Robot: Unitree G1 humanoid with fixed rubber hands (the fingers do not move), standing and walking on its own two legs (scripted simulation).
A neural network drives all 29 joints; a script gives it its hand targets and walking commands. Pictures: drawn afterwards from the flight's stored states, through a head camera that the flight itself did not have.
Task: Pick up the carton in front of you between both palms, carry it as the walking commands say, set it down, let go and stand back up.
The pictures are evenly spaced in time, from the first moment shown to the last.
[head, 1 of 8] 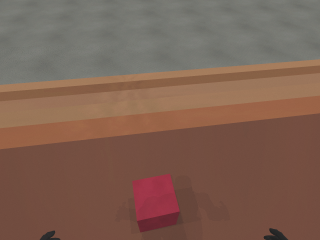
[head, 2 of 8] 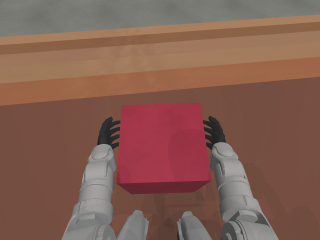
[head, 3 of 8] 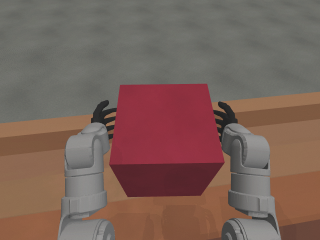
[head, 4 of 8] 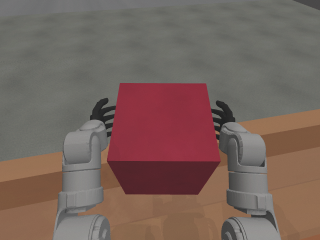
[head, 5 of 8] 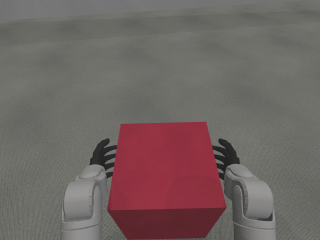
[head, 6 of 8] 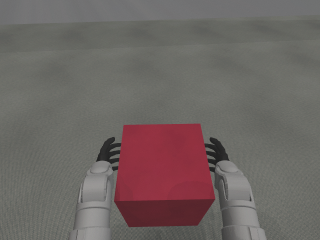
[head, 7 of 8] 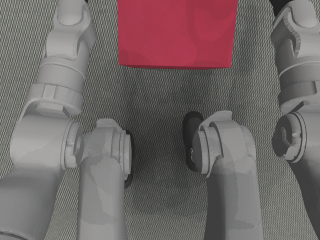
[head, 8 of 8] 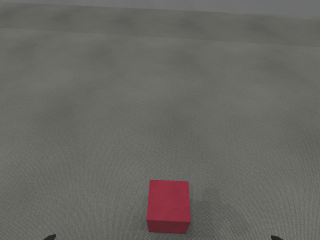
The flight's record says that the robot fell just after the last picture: no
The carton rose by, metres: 0.70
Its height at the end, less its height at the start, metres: -0.67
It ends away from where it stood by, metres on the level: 4.24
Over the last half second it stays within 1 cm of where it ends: yes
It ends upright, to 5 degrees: yes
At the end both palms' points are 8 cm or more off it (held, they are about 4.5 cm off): yes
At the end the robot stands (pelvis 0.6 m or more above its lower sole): yes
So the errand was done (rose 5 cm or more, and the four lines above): yes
